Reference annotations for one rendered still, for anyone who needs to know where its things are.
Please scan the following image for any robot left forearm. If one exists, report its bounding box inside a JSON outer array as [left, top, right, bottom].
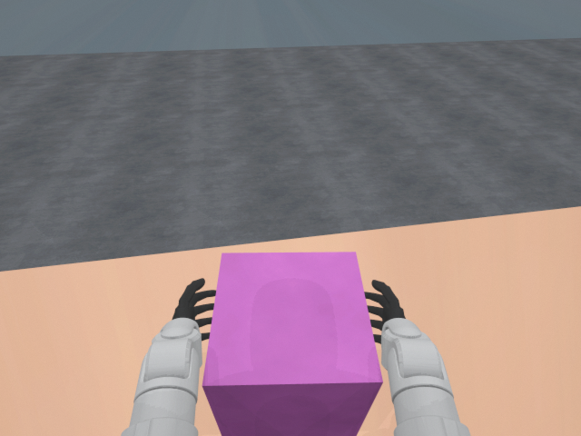
[[121, 318, 202, 436]]

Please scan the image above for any left robot hand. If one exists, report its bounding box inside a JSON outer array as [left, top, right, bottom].
[[172, 278, 216, 341]]

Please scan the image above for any carton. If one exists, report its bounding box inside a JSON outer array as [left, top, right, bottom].
[[202, 252, 383, 436]]

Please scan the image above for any robot right forearm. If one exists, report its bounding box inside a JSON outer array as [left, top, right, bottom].
[[381, 318, 470, 436]]

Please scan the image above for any right robot hand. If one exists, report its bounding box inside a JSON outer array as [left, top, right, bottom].
[[364, 280, 406, 344]]

